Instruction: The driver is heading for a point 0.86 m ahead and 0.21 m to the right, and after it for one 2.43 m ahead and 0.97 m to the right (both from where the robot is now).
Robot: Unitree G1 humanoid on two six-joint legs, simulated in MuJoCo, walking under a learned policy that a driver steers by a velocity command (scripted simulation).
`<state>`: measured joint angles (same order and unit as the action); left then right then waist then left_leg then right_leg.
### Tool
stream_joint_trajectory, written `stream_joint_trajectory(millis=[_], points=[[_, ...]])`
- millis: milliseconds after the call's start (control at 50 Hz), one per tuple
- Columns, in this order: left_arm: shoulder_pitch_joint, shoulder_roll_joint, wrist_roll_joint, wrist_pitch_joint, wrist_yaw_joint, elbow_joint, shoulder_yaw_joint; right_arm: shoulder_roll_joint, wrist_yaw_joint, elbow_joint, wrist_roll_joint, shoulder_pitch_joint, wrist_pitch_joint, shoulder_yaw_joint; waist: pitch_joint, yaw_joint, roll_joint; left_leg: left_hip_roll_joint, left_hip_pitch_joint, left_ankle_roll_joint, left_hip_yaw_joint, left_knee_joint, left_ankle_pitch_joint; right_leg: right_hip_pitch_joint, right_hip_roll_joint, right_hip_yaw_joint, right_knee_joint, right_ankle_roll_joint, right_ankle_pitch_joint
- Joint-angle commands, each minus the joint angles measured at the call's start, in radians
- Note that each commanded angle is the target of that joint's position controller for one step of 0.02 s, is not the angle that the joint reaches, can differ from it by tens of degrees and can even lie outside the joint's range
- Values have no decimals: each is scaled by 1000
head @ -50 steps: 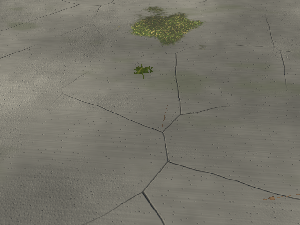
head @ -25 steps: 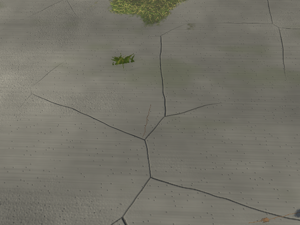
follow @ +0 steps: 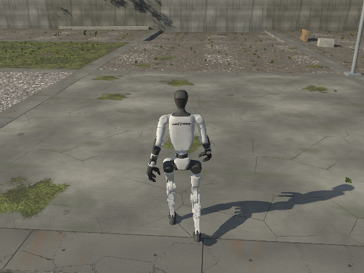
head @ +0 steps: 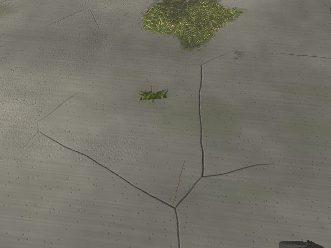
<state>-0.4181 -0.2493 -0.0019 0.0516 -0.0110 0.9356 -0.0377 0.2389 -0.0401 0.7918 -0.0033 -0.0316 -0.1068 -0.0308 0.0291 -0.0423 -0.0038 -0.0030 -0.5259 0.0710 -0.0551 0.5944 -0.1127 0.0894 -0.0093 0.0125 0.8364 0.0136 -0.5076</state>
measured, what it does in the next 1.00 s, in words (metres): walks ahead: right foot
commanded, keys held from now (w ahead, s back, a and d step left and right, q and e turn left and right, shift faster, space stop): w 0.88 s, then w+e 0.12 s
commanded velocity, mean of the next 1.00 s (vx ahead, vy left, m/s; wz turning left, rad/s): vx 0.50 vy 0.00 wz -0.02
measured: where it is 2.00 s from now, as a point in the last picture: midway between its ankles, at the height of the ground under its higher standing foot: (198, 138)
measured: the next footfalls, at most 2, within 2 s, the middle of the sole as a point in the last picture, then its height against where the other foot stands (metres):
right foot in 0.52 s outside the picture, level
left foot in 1.06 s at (156, 181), level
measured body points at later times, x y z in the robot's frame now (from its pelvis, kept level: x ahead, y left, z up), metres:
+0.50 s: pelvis +0.27 -0.03 +0.01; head +0.30 -0.04 +0.46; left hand +0.49 +0.19 -0.08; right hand +0.25 -0.31 -0.13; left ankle +0.12 +0.09 -0.72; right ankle +0.40 -0.15 -0.72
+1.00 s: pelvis +0.52 -0.04 +0.02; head +0.55 -0.04 +0.47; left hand +0.49 +0.23 -0.12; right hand +0.74 -0.26 -0.08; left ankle +0.69 +0.10 -0.69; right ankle +0.40 -0.15 -0.72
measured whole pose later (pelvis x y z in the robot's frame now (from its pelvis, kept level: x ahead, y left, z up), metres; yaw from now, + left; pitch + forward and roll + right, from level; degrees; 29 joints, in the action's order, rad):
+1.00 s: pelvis +0.52 -0.04 +0.02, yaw -1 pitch +3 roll -2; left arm -0.40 -0.24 -0.02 0.07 -0.01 0.95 -0.06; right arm 0.23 -0.03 0.82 -0.01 -0.01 -0.08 -0.04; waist 0.00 -0.08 -0.04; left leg 0.07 -0.58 0.02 0.02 0.53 0.01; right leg -0.03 -0.04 -0.03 0.24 0.01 -0.31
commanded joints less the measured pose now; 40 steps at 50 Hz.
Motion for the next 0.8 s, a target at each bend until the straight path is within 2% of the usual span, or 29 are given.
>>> stream_joint_trajectory(millis=[20,40,60,80,100,140,180,220,300,360,400,440,460,480,500,520,540,560,580,600,620,640,660,700,760,800], points=[[13,-122,-37,58,11,-99,-20,158,13,23,-6,-291,5,-53,-246,139,-135,341,758,200,614,-287,-176,669,26,108,541,27,45],[78,-129,-33,64,4,-118,-23,140,14,8,-4,-210,4,-46,-171,102,-33,312,590,179,498,-316,-69,626,84,80,494,27,146],[113,-125,-16,59,-3,-126,-31,106,10,5,6,-166,1,-38,-110,72,-2,269,459,163,408,-352,11,582,116,68,442,28,200],[71,-103,-12,45,-3,-124,-31,98,8,11,20,-157,-5,-36,-110,33,-56,256,384,170,362,-378,48,514,143,80,414,27,228],[49,-84,-11,33,-3,-118,-30,87,5,18,19,-159,-10,-35,-98,21,-63,238,344,177,330,-405,65,486,153,79,386,22,234],[63,-66,-10,17,-6,-122,-30,102,8,38,13,-181,-16,-38,-62,9,-55,223,295,186,266,-445,91,499,167,68,318,11,256],[146,-71,-1,13,-9,-150,-31,133,22,53,13,-214,-14,-45,-27,22,-38,223,299,190,228,-467,140,572,175,61,224,-10,336],[210,-68,3,16,-8,-165,-30,151,33,63,9,-242,-6,-49,-20,40,-31,210,333,174,193,-472,160,610,173,53,106,-21,444],[350,-44,-4,27,3,-196,-21,166,44,89,-6,-303,4,-50,1,90,-40,185,386,136,131,-473,147,587,136,17,-129,-18,590],[436,-45,-12,32,18,-223,-17,175,43,115,-11,-350,14,-52,23,125,-45,212,468,134,133,-444,125,592,115,4,-226,-12,579],[471,-51,-16,38,31,-242,-16,175,43,131,-14,-369,23,-55,35,131,-55,239,524,129,143,-409,132,596,104,2,-272,6,531],[468,-67,-16,46,44,-251,-20,185,46,139,-17,-362,32,-60,29,111,-72,264,566,116,154,-360,196,561,88,-5,-306,34,459],[436,-80,-15,49,47,-245,-25,194,48,139,-18,-348,37,-62,9,87,-82,266,574,105,152,-323,270,500,72,-18,-323,50,426],[359,-101,-11,51,47,-224,-37,200,49,134,-21,-318,42,-64,-35,36,-85,245,564,87,129,-237,418,376,40,-48,-355,70,424],[205,-145,-7,52,40,-172,-62,179,50,128,-18,-308,45,-56,-131,-30,-64,190,514,62,88,-65,517,158,18,-64,-365,99,444],[11,-223,3,50,30,-134,-86,138,50,102,1,-305,42,-37,-282,-95,41,128,315,22,34,241,296,-155,190,128,-337,167,486],[-39,-298,4,45,32,-115,-100,14,40,93,3,-421,18,-1,-387,-36,309,-58,-98,-42,35,579,-342,-483,405,594,-445,330,332],[-41,-195,-4,43,31,-121,-74,117,33,111,-17,-379,-5,-25,-392,-71,226,-20,-220,-32,171,713,-456,-481,400,689,-519,322,215],[46,-156,-4,43,26,-137,-60,167,29,81,-39,-286,-18,-39,-246,-60,171,34,-283,-16,160,735,-373,-356,365,538,-533,272,240],[120,-134,-1,42,26,-152,-52,158,34,71,-36,-233,-20,-38,-172,-31,90,86,-251,-15,131,693,-279,-214,324,417,-555,244,322],[168,-106,4,43,30,-156,-44,146,39,66,-19,-205,-15,-42,-109,-4,57,115,-210,-21,123,627,-220,-89,288,340,-590,230,398],[189,-80,14,46,33,-156,-35,130,40,69,-12,-221,-1,-45,-89,30,65,139,-150,-20,129,590,-175,-16,258,284,-626,215,432],[189,-87,14,49,35,-149,-38,109,41,72,-13,-244,10,-43,-84,47,93,143,-110,-28,128,561,-160,30,255,261,-652,226,462],[170,-102,4,59,34,-130,-43,89,45,71,-8,-241,28,-41,-58,61,78,151,-117,-46,119,495,-127,66,244,198,-687,235,525],[122,-128,3,56,20,-102,-50,83,48,39,3,-143,34,-42,-26,44,53,151,-188,-68,111,339,14,50,234,139,-712,226,577],[100,-131,0,50,12,-88,-49,69,42,24,1,-85,32,-39,-15,28,62,139,-177,-70,100,219,117,45,211,92,-720,204,567]])
Velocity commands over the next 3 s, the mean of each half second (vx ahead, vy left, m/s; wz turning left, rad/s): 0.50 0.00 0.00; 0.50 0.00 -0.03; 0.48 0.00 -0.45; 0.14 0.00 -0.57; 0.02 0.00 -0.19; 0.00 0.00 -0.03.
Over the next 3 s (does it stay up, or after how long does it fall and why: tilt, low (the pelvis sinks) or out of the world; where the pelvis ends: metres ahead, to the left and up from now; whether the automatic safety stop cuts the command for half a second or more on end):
stays up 0.92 -0.11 0.02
